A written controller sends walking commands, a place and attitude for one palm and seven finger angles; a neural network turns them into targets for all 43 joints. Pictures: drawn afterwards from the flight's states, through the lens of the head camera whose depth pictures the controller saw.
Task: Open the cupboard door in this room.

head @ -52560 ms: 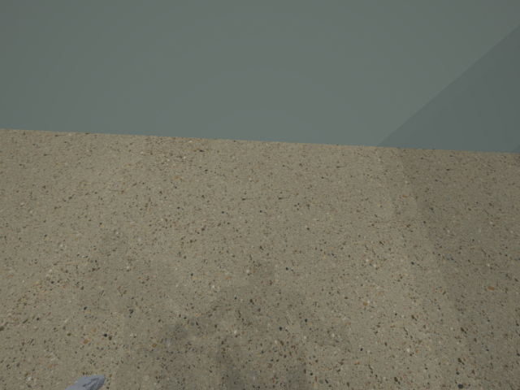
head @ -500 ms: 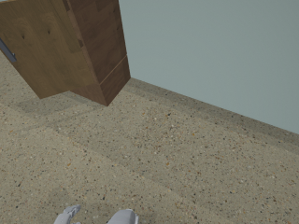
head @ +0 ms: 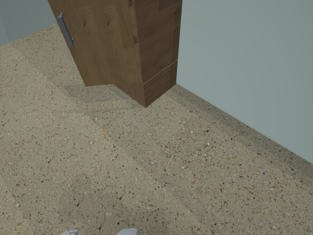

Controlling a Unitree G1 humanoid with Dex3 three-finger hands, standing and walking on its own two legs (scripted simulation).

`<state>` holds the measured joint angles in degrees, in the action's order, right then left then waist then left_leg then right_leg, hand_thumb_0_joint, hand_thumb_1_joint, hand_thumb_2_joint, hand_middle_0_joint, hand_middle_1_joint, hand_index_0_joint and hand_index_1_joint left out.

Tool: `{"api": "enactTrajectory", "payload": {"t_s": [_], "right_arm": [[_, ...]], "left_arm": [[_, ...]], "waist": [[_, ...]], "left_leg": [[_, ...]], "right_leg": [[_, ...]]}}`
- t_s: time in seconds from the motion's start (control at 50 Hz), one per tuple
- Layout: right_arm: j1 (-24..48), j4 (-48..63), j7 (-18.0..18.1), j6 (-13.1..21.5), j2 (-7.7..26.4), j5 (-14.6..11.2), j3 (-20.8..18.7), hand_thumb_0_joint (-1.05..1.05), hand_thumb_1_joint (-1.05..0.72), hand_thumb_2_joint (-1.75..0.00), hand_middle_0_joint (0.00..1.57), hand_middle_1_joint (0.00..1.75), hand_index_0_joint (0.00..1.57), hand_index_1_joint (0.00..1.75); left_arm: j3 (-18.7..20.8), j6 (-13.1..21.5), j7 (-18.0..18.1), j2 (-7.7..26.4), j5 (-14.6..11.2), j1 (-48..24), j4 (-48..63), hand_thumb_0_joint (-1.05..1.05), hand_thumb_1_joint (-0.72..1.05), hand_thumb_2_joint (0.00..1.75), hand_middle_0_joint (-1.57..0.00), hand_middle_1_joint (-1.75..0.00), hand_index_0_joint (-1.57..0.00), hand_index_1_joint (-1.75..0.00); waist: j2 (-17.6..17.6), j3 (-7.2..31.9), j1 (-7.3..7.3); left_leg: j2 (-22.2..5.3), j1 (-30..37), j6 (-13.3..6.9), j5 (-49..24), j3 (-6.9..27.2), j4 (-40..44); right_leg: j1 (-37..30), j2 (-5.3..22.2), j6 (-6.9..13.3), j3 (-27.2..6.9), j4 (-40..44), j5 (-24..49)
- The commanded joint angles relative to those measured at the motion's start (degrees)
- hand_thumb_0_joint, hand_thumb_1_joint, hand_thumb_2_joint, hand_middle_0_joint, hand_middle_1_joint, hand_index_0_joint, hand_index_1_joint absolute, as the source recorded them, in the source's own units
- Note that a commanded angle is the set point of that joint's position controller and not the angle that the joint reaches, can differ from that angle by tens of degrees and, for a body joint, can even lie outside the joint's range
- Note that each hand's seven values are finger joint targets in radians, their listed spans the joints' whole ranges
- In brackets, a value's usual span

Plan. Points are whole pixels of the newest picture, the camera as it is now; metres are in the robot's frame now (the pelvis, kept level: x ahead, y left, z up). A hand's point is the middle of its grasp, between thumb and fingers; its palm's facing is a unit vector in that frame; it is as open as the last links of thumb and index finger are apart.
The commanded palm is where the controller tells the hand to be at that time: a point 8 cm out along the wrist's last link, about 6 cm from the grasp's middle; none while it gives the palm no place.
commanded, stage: turn to face it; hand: left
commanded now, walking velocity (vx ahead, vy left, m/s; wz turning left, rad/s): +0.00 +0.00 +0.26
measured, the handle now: (66, 30) +1.02 +0.54 -0.03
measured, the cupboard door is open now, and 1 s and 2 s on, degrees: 49 49 49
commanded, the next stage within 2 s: take the last steps up to it in 0.08 s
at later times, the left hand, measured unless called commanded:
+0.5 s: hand out of the picture +0.06 +0.21 -0.15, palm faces +0.18 -0.96 -0.20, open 7.4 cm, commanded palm none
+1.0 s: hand out of the picture +0.07 +0.24 -0.18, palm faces +0.30 -0.94 -0.15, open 7.4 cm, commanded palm none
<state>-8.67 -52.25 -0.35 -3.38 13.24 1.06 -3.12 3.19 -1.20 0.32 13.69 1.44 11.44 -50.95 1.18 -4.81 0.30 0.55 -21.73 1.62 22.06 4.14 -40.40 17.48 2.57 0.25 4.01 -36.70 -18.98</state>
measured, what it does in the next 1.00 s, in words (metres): walks ahead: left foot, then right foot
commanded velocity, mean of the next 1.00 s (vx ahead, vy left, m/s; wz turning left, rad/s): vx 0.25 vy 0.11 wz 0.13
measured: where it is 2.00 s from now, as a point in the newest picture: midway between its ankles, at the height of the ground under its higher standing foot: (133, 179)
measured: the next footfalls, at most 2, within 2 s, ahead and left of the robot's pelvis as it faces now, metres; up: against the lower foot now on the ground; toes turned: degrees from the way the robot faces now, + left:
left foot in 0.30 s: +0.03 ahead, +0.12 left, +0.00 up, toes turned +9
right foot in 0.58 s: +0.14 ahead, -0.11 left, +0.00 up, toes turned +4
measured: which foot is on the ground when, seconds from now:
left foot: up 0.00-0.28, down 0.30-0.58, up 0.60-0.92, down 0.94-1.00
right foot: down 0.00-0.30, up 0.32-0.56, down 0.58-0.94, up 0.96-1.00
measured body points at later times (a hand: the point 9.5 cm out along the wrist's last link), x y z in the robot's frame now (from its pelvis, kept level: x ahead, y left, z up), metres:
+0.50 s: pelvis +0.03 +0.01 +0.02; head +0.06 +0.02 +0.46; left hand +0.05 +0.26 -0.13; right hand +0.10 -0.22 -0.13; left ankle -0.01 +0.11 -0.72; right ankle +0.06 -0.11 -0.68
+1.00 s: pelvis +0.17 +0.09 +0.00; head +0.19 +0.11 +0.45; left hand +0.06 +0.29 -0.17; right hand +0.33 -0.12 -0.13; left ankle +0.21 +0.20 -0.72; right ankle +0.11 -0.08 -0.68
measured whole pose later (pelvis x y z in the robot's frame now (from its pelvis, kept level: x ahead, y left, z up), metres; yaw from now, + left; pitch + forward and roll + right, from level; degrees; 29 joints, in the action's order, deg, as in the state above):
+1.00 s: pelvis +0.17 +0.09 +0.00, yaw +13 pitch -1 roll +0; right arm -8.6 -54.7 -0.9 3.3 10.7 1.8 -2.5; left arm 3.0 0.1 -0.5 10.4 1.6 21.6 -63.4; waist -3.0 -3.9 2.3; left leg -2.3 -21.8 -2.4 12.4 -7.1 -35.5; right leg 15.3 8.0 -1.3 3.9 -54.2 -28.8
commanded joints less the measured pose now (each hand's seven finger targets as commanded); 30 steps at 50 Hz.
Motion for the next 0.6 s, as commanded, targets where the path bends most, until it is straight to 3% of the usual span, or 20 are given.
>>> {"api": "enactTrajectory", "payload": {"t_s": [0.0, 0.04, 0.08, 0.12, 0.14, 0.18, 0.22, 0.24, 0.26, 0.28, 0.3, 0.34, 0.36, 0.4, 0.46, 0.5, 0.52, 0.54, 0.56, 0.58], "right_arm": [[4.3, 4.6, 0.0, 0.6, 6.0, 0.0, -2.3, 0.00, -0.90, -0.90, 0.20, 0.30, 0.20, 0.30], [2.6, 3.2, -0.3, 0.7, 4.1, -0.3, -1.5, 0.00, -0.90, -0.90, 0.20, 0.30, 0.20, 0.30], [3.8, 2.7, -0.3, 1.0, 2.4, -0.6, -0.9, 0.00, -0.90, -0.90, 0.20, 0.30, 0.20, 0.30], [5.1, 2.3, -0.3, 1.4, 1.3, -0.8, -0.4, 0.00, -0.90, -0.90, 0.20, 0.30, 0.20, 0.30], [4.8, 2.0, -0.2, 1.5, 1.0, -0.8, -0.2, 0.00, -0.90, -0.90, 0.20, 0.30, 0.20, 0.30], [2.5, 0.7, 0.0, 1.9, 1.0, -0.7, 0.2, 0.00, -0.90, -0.90, 0.20, 0.30, 0.20, 0.30], [-0.4, -0.4, 0.0, 2.5, 2.2, -0.3, 0.1, 0.00, -0.90, -0.90, 0.20, 0.30, 0.20, 0.30], [-2.3, -0.9, 0.0, 3.0, 4.3, 0.0, -0.3, 0.00, -0.90, -0.90, 0.20, 0.30, 0.20, 0.30], [-4.9, -1.1, 0.3, 3.3, 8.8, 0.7, -1.3, 0.00, -0.90, -0.90, 0.20, 0.30, 0.20, 0.30], [-9.1, -1.5, 0.7, 2.9, 12.7, 1.2, -2.1, 0.00, -0.90, -0.90, 0.20, 0.30, 0.20, 0.30], [-11.4, -2.4, 1.2, 3.0, 11.8, 1.1, -2.1, 0.00, -0.90, -0.90, 0.20, 0.30, 0.20, 0.30], [-9.8, -1.9, 1.8, 4.1, 8.7, 0.7, -1.1, 0.00, -0.90, -0.90, 0.20, 0.30, 0.20, 0.30], [-7.9, -1.5, 1.9, 4.5, 7.8, 0.7, -0.7, 0.00, -0.90, -0.90, 0.20, 0.30, 0.20, 0.30], [-7.1, -1.7, 1.8, 5.2, 7.6, 0.6, -0.5, 0.00, -0.90, -0.90, 0.20, 0.30, 0.20, 0.30], [-6.8, -2.5, 1.5, 5.0, 8.1, 0.6, -0.6, 0.00, -0.90, -0.90, 0.20, 0.30, 0.20, 0.30], [-5.7, -3.0, 1.2, 4.7, 7.9, 0.4, -0.7, 0.00, -0.90, -0.90, 0.20, 0.30, 0.20, 0.30], [-4.6, -2.8, 1.1, 4.5, 7.3, 0.1, -0.7, 0.00, -0.90, -0.90, 0.20, 0.30, 0.20, 0.30], [-4.6, -2.2, 0.7, 4.7, 4.7, -0.3, -0.4, 0.00, -0.90, -0.90, 0.20, 0.30, 0.20, 0.30], [-4.2, -0.2, 0.3, 4.8, 1.9, -0.5, 0.0, 0.00, -0.90, -0.90, 0.20, 0.30, 0.20, 0.30], [-1.0, 1.2, 0.0, 4.4, 5.3, 0.4, -0.6, 0.00, -0.90, -0.90, 0.20, 0.30, 0.20, 0.30]], "left_arm": [[2.0, 1.6, 1.2, 9.4, -0.1, 2.3, 2.9, 0.00, 0.90, 0.90, -0.20, -0.30, -0.20, -0.30], [1.6, 1.8, 1.3, 7.5, 0.1, 1.1, 3.1, 0.00, 0.90, 0.90, -0.20, -0.30, -0.20, -0.30], [1.7, 2.1, 1.4, 7.8, 0.2, 4.2, 1.7, 0.00, 0.90, 0.90, -0.20, -0.30, -0.20, -0.30], [1.9, 2.1, 1.3, 8.7, 0.3, 6.7, -0.1, 0.00, 0.90, 0.90, -0.20, -0.30, -0.20, -0.30], [2.0, 2.1, 1.3, 9.2, 0.2, 7.2, -0.7, 0.00, 0.90, 0.90, -0.20, -0.30, -0.20, -0.30], [2.0, 2.1, 1.3, 9.0, -0.1, 6.7, -1.5, 0.00, 0.90, 0.90, -0.20, -0.30, -0.20, -0.30], [2.3, 2.0, 0.8, 8.7, -0.4, 5.0, -1.9, 0.00, 0.90, 0.90, -0.20, -0.30, -0.20, -0.30], [2.3, 1.8, 0.5, 7.8, -0.8, 4.2, -1.3, 0.00, 0.90, 0.90, -0.20, -0.30, -0.20, -0.30], [2.2, 1.5, -0.1, 5.4, -0.9, 3.5, -0.2, 0.00, 0.90, 0.90, -0.20, -0.30, -0.20, -0.30], [1.4, 1.3, -0.5, 3.3, -0.7, 0.2, 2.2, 0.00, 0.90, 0.90, -0.20, -0.30, -0.20, -0.30], [1.2, 1.1, -0.5, 3.9, 0.0, -4.8, 2.9, 0.00, 0.90, 0.90, -0.20, -0.30, -0.20, -0.30], [1.3, 1.6, -1.2, 3.6, -0.1, -6.4, 2.5, 0.00, 0.90, 0.90, -0.20, -0.30, -0.20, -0.30], [1.3, 1.7, -1.5, 3.2, -0.1, -4.9, 1.4, 0.00, 0.90, 0.90, -0.20, -0.30, -0.20, -0.30], [1.0, 1.7, -1.9, 2.1, -0.2, -3.9, 0.5, 0.00, 0.90, 0.90, -0.20, -0.30, -0.20, -0.30], [0.6, 1.7, -2.1, 1.2, -0.3, -2.6, -0.3, 0.00, 0.90, 0.90, -0.20, -0.30, -0.20, -0.30], [1.2, 1.8, -2.1, 1.7, -0.2, 2.3, -1.8, 0.00, 0.90, 0.90, -0.20, -0.30, -0.20, -0.30], [1.7, 2.3, -1.9, 3.0, 0.0, 6.8, -3.3, 0.00, 0.90, 0.90, -0.20, -0.30, -0.20, -0.30], [2.5, 2.9, -1.4, 5.9, 0.4, 11.5, -4.7, 0.00, 0.90, 0.90, -0.20, -0.30, -0.20, -0.30], [3.7, 3.3, -0.8, 11.8, 0.4, 16.0, -5.5, 0.00, 0.90, 0.90, -0.20, -0.30, -0.20, -0.30], [3.6, 3.0, -0.3, 12.4, -0.2, 16.3, -5.0, 0.00, 0.90, 0.90, -0.20, -0.30, -0.20, -0.30]], "waist": [[-15.0, 1.6, 0.94], [-13.6, 3.6, -0.01], [-12.5, 5.8, 1.46], [-12.2, 6.4, 2.84], [-12.5, 6.4, 2.68], [-12.4, 7.1, 1.78], [-11.2, 6.2, 0.30], [-5.5, 6.5, -0.78], [7.0, 6.6, -2.32], [14.8, 5.5, -4.44], [12.7, 3.9, -6.14], [11.2, 2.6, -3.87], [8.6, 2.5, -2.20], [6.3, 3.1, -1.14], [5.8, 2.5, -0.24], [4.2, 2.5, 2.28], [1.2, 2.7, 4.58], [-7.4, 3.3, 6.58], [-23.2, 3.5, 8.41], [-16.2, 0.8, 8.14]], "left_leg": [[-0.7, -10.2, -0.4, 6.9, -0.1, -26.8], [-1.1, -7.9, 0.4, 5.4, -2.6, -23.1], [-0.4, -5.5, 0.9, 6.7, -5.2, -13.3], [0.6, -3.2, 0.9, 6.2, -7.2, -6.0], [0.8, -2.2, 0.8, 5.2, -7.7, -2.9], [1.0, 2.4, 0.5, 0.0, -8.4, 4.9], [0.3, 10.3, -0.3, -5.5, -8.7, 13.5], [-2.1, 15.8, -1.9, -7.0, -6.1, 17.8], [-11.5, 21.4, -6.8, -7.7, 7.0, 20.1], [-21.3, 22.8, -14.1, -4.4, 19.6, 25.4], [-21.3, 20.6, -16.8, 0.8, 22.5, 27.7], [-18.2, 18.4, -16.0, -1.7, 18.4, 27.1], [-16.3, 17.2, -14.5, -4.8, 14.5, 26.9], [-13.9, 14.4, -13.4, -9.3, 9.5, 26.4], [-11.9, 8.5, -12.3, -4.8, 6.5, 26.1], [-9.9, 2.1, -10.6, 1.9, 4.9, 22.7], [-6.9, -3.0, -8.6, 4.9, 2.4, 16.6], [-1.3, -11.6, -5.4, 8.2, -3.1, 5.8], [2.6, -20.3, -2.6, 13.7, -7.6, -10.2], [-1.0, -20.3, -2.4, 12.1, -2.4, -20.8]], "right_leg": [[-4.1, 18.7, 9.0, -19.6, 21.8, 10.8], [-7.4, 15.4, 7.7, -10.0, 18.1, 24.1], [-13.2, 14.8, 7.5, -7.1, 15.3, 35.0], [-16.2, 15.0, 7.6, -7.0, 13.9, 39.6], [-16.5, 15.0, 7.5, -6.6, 13.4, 40.6], [-15.3, 14.6, 6.2, -5.8, 12.6, 35.9], [-8.9, 14.2, 3.5, -4.6, 11.9, 19.4], [-3.4, 12.7, 1.7, -2.9, 8.7, 10.0], [7.3, 6.6, -1.3, 2.2, -0.3, -3.2], [16.2, 1.3, -2.8, 5.3, -13.0, -17.4], [19.9, 1.9, -2.0, 0.6, -21.8, -16.8], [22.3, 3.6, -1.6, -3.2, -26.9, -10.3], [19.9, 3.9, -1.5, -3.0, -25.4, -7.5], [13.8, 3.5, -1.6, -1.3, -18.2, -5.9], [3.1, 1.1, -1.7, 1.9, -6.8, -4.5], [-7.5, -0.6, -2.0, 3.3, 0.2, -0.4], [-15.4, -0.2, -1.6, 2.2, 6.2, 0.6], [-24.1, 7.2, 0.4, -7.0, 14.0, -7.7], [-27.7, 23.9, 6.7, -29.9, 25.9, -16.2], [-19.5, 28.1, 10.8, -36.0, 30.8, -23.6]]}}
